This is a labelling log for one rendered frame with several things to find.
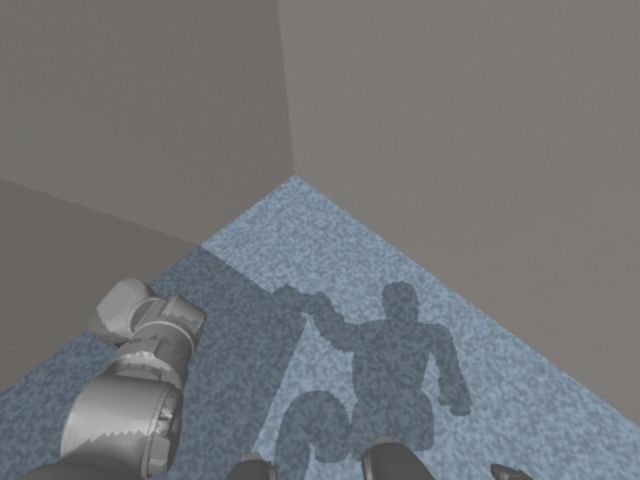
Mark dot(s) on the right robot hand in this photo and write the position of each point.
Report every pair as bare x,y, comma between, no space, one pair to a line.
501,472

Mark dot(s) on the left robot arm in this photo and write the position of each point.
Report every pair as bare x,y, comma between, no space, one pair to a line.
125,424

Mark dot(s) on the left robot hand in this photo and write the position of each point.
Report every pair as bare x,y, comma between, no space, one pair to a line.
107,321

